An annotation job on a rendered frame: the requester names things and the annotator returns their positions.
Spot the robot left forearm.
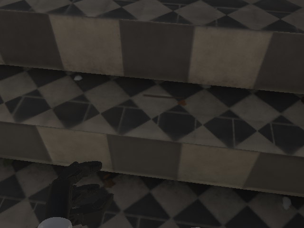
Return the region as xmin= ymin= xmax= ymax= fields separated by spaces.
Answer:
xmin=38 ymin=217 xmax=72 ymax=228

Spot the robot left hand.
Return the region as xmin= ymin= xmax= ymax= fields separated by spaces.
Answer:
xmin=43 ymin=161 xmax=114 ymax=226

